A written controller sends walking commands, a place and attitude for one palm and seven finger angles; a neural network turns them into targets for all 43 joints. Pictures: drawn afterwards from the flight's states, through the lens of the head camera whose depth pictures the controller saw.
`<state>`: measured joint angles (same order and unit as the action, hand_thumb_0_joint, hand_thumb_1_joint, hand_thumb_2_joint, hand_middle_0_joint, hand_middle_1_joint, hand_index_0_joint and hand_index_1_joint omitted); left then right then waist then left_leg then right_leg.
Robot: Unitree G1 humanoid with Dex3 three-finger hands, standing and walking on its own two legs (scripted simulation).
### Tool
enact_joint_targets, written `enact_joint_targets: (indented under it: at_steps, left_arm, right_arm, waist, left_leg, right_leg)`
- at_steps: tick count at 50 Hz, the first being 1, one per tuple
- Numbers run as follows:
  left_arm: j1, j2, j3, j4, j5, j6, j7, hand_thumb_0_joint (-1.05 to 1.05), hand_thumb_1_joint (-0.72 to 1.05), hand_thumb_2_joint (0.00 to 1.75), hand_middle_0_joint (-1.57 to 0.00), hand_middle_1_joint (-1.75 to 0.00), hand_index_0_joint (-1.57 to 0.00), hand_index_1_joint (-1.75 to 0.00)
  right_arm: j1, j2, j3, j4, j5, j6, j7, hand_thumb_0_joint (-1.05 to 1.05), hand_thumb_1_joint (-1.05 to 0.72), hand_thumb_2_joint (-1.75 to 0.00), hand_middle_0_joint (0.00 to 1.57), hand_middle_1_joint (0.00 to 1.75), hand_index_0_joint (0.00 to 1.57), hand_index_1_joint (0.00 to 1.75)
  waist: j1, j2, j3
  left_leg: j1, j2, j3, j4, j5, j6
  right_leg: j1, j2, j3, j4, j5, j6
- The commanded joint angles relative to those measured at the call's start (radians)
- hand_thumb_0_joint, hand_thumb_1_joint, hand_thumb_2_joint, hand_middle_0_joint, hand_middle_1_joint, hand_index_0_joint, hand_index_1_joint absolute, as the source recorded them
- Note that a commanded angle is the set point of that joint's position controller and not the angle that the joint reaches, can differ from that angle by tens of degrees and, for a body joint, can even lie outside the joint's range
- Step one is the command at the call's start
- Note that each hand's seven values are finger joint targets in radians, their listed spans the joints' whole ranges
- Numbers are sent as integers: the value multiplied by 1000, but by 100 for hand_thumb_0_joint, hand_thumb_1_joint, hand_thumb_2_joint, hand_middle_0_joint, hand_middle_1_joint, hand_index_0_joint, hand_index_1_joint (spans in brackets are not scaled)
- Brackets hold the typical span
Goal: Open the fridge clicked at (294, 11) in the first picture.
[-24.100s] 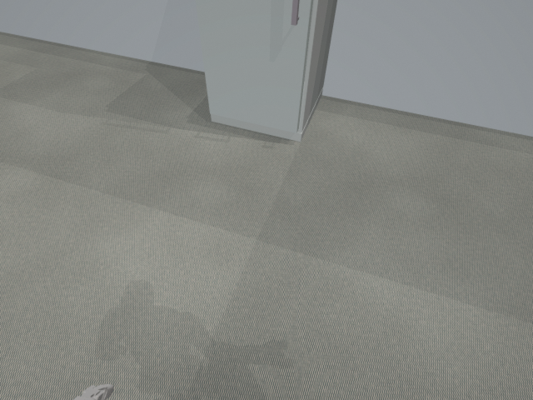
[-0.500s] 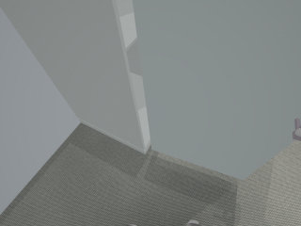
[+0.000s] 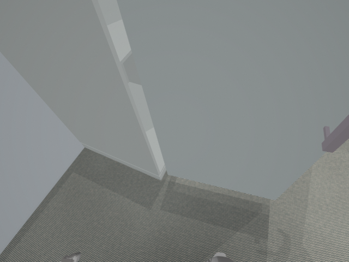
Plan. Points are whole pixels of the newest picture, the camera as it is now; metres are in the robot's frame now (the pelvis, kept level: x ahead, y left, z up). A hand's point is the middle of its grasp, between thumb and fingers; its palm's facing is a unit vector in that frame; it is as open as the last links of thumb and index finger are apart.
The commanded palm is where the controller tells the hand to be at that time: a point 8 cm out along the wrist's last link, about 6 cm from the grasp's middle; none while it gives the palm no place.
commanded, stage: slip the hand off the handle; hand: right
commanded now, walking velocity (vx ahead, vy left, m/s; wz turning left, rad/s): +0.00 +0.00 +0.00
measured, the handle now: out of the picture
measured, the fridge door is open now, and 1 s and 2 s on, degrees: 81 81 81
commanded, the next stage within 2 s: draw the hand back to the body in 0.90 s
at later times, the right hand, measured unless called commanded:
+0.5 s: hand out of the picture +0.32 -0.41 +0.07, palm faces +0.50 +0.84 -0.20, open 14.6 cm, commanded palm +0.27 -0.44 +0.09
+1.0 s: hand out of the picture +0.22 -0.41 +0.07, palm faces +0.54 +0.81 -0.22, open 14.6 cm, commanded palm +0.19 -0.43 +0.09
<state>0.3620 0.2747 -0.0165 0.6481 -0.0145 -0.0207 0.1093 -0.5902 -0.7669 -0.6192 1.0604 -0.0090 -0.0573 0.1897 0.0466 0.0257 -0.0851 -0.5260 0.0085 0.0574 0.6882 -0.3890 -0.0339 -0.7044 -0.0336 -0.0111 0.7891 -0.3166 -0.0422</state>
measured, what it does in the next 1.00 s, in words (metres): stands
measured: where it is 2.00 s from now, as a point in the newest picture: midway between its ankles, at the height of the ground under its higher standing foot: outside the picture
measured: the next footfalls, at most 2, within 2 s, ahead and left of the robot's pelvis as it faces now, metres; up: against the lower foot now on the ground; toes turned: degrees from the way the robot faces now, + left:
none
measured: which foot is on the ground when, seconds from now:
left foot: down 0.00-1.00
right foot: down 0.00-1.00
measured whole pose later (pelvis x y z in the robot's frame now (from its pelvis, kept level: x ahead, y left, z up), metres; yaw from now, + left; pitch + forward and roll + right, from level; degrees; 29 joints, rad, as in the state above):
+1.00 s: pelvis -0.02 +0.03 +0.00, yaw -2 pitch +8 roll +3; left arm 0.31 0.28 -0.03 0.61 -0.05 -0.14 0.15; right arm -0.13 -0.66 -0.67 0.69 0.14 0.00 0.27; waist -0.02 -0.02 -0.09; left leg -0.46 -0.01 0.09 0.72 -0.40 0.00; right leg -0.64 -0.04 0.03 0.79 -0.29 -0.01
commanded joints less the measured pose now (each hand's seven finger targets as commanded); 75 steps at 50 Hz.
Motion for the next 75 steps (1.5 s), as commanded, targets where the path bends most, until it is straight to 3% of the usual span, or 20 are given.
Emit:
enact_joint_targets:
  at_steps: [1, 7, 10, 14, 19, 21, 23, 26, 32, 37, 42, 51, 52, 53, 55, 59, 62, 66, 72, 75]
  left_arm:
    - [118, 202, 78, -83, 3, -26, 17, 0, 90, 90, -20, -30, -20, -30]
    - [122, 193, 77, -75, 10, -27, 17, 0, 90, 90, -20, -30, -20, -30]
    - [125, 199, 72, -85, 1, -27, 22, 0, 90, 90, -20, -30, -20, -30]
    - [105, 200, 75, -121, -11, -32, 15, 0, 90, 90, -20, -30, -20, -30]
    - [79, 191, 77, -137, -11, -44, 13, 0, 90, 90, -20, -30, -20, -30]
    - [62, 189, 74, -139, -11, -52, 12, 0, 90, 90, -20, -30, -20, -30]
    - [47, 181, 70, -143, -15, -59, 13, 0, 90, 90, -20, -30, -20, -30]
    - [31, 184, 66, -149, -19, -71, 23, 0, 90, 90, -20, -30, -20, -30]
    - [1, 166, 52, -149, -20, -108, 42, 0, 90, 90, -20, -30, -20, -30]
    - [-18, 165, 52, -138, -29, -135, 50, 0, 90, 90, -20, -30, -20, -30]
    - [-38, 168, 52, -153, -36, -152, 46, 0, 90, 90, -20, -30, -20, -30]
    - [-53, 169, 45, -118, -27, -186, 66, 0, 90, 90, -20, -30, -20, -30]
    - [-58, 172, 46, -117, -33, -202, 78, 0, 90, 90, -20, -30, -20, -30]
    - [-67, 170, 44, -102, -30, -211, 85, 0, 90, 90, -20, -30, -20, -30]
    - [-80, 167, 40, -108, -29, -230, 91, 0, 90, 90, -20, -30, -20, -30]
    - [-115, 170, 31, -118, -42, -249, 93, 0, 90, 90, -20, -30, -20, -30]
    - [-130, 167, 24, -163, -56, -262, 75, 0, 90, 90, -20, -30, -20, -30]
    - [-131, 154, 23, -234, -58, -296, 37, 0, 90, 90, -20, -30, -20, -30]
    - [-140, 144, 28, -236, -58, -327, 29, 0, 90, 90, -20, -30, -20, -30]
    - [-151, 147, 24, -215, -60, -341, 51, 0, 90, 90, -20, -30, -20, -30]
  right_arm:
    - [-361, -454, -51, -278, -22, -41, 15, 0, 55, -20, 25, 115, 25, 115]
    - [-282, -423, -85, -266, 11, -99, 3, 0, 55, -20, 25, 115, 25, 115]
    - [-246, -451, -99, -165, 23, -61, 36, 0, 55, -20, 25, 115, 25, 115]
    - [-175, -399, -30, -243, 12, -5, 73, 0, 55, -20, 25, 115, 25, 115]
    - [-62, -377, -110, -355, 72, -49, 32, 0, 55, -20, 25, 115, 25, 115]
    - [-39, -398, -146, -395, 87, -65, 15, 0, 55, -20, 25, 115, 25, 115]
    - [-1, -341, -111, -374, 90, -48, 12, 0, 55, -20, 25, 115, 25, 115]
    - [3, -409, -140, -432, 81, -18, 21, 0, 55, -20, 25, 115, 25, 115]
    - [4, -363, -103, -533, 91, -34, 29, 0, 55, -20, 25, 115, 25, 115]
    - [129, -290, -84, -498, 145, -22, 64, 0, 55, -20, 25, 115, 25, 115]
    - [243, -323, -130, -532, 167, 23, 91, 0, 55, -20, 25, 115, 25, 115]
    - [101, -319, -122, -560, 169, -39, 76, 0, 55, -20, 25, 115, 25, 115]
    - [35, -223, -78, -668, 281, -137, 161, 0, 55, -20, 25, 115, 25, 115]
    - [83, -255, -103, -648, 300, -182, 211, 0, 55, -20, 25, 115, 25, 115]
    - [109, -260, -104, -691, 339, -226, 269, 0, 55, -20, 25, 115, 25, 115]
    - [246, -265, -145, -623, 428, -243, 430, 0, 55, -20, 25, 115, 25, 115]
    - [373, -313, -208, -579, 474, -162, 528, 0, 55, -20, 25, 115, 25, 115]
    - [483, -273, -227, -755, 499, -68, 474, 0, 55, -20, 25, 115, 25, 115]
    - [523, -46, -88, -988, 504, -69, 327, 0, 51, -22, 25, 113, 25, 113]
    - [483, -13, -53, -1041, 500, -57, 303, 0, 41, -27, 25, 107, 25, 107]
  waist:
    - [-12, -289, -355]
    - [-8, -273, -358]
    - [-15, -213, -312]
    - [-36, -268, -324]
    - [-38, -159, -308]
    - [-48, -172, -311]
    - [-43, -169, -252]
    - [-55, -227, -263]
    - [-35, -245, -249]
    - [-46, -196, -222]
    - [-72, -174, -206]
    - [-25, -160, -145]
    - [14, -178, -168]
    - [-25, -201, -209]
    - [-43, -215, -266]
    - [-64, -204, -234]
    - [-110, -161, -236]
    - [-150, -182, -227]
    - [-96, -177, -131]
    - [-80, -136, -99]
  left_leg:
    - [-115, -62, 22, -60, 199, 57]
    - [-144, -72, 27, -56, 167, 57]
    - [-121, -74, 28, -61, 149, 56]
    - [-129, -67, 31, -62, 135, 58]
    - [-93, -77, 27, -67, 137, 52]
    - [-70, -76, 20, -63, 131, 51]
    - [-85, -72, 23, -62, 96, 48]
    - [-59, -68, 12, -68, 88, 51]
    - [-52, -69, 6, -84, 76, 51]
    - [-32, -66, 6, -97, 83, 48]
    - [4, -59, 7, -101, 116, 46]
    - [-50, -53, -14, -103, 45, 38]
    - [-51, -61, -24, -102, 76, 45]
    - [-34, -65, -32, -90, 83, 52]
    - [3, -67, -40, -79, 119, 57]
    - [23, -59, -38, -61, 160, 60]
    - [91, -41, -54, -59, 229, 49]
    - [91, -49, -11, -62, 242, 48]
    - [24, -72, 11, -99, 104, 48]
    - [30, -73, 2, -127, 49, 45]
  right_leg:
    - [500, 5, 82, -95, 410, 17]
    - [522, -3, 108, -81, 404, 26]
    - [431, 10, 91, -91, 315, 14]
    - [463, 3, 95, -119, 309, 19]
    - [430, 6, 93, -110, 282, 5]
    - [399, 13, 77, -110, 246, 0]
    - [369, 15, 78, -126, 171, 0]
    - [350, 22, 62, -132, 144, -3]
    - [375, 26, 60, -130, 119, -7]
    - [363, 30, 56, -129, 118, -6]
    - [337, 38, 44, -129, 158, -8]
    - [311, 42, 50, -107, 66, -6]
    - [352, 36, 52, -83, 94, 3]
    - [371, 34, 50, -74, 109, 4]
    - [390, 38, 49, -61, 149, 1]
    - [344, 32, 58, -67, 168, 10]
    - [294, 39, 50, -74, 207, 6]
    - [348, 38, 53, -114, 235, 8]
    - [407, 22, 75, -175, 90, 23]
    - [405, 24, 88, -201, 1, 20]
